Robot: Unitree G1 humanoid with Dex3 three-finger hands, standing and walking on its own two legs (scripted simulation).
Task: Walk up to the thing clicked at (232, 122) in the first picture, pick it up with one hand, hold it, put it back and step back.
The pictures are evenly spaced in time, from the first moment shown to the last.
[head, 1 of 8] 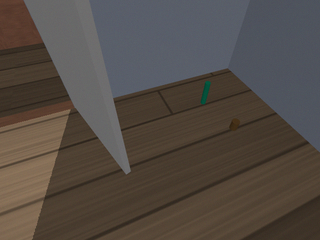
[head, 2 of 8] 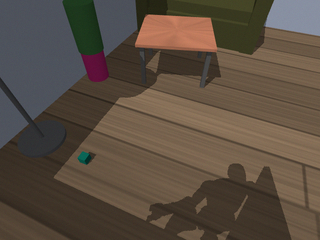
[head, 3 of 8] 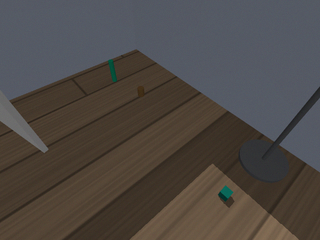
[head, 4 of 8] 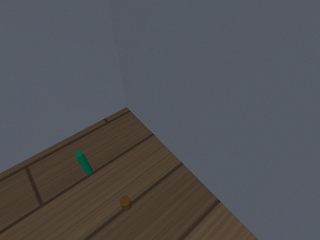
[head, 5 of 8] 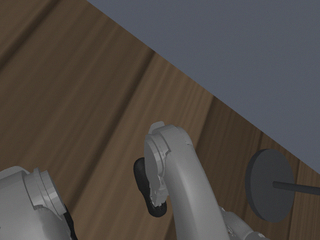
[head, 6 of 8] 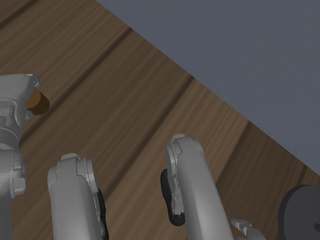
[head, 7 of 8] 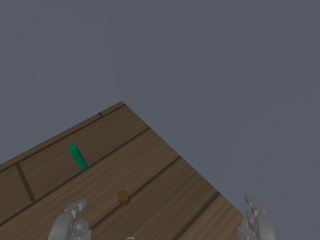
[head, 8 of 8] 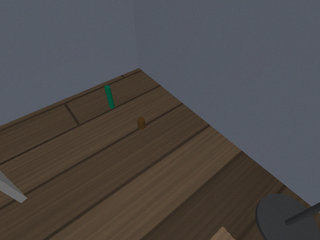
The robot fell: no
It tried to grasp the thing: yes
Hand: left
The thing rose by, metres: 0.65
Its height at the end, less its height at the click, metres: +0.00
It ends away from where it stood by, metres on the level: 0.01
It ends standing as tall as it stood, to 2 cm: yes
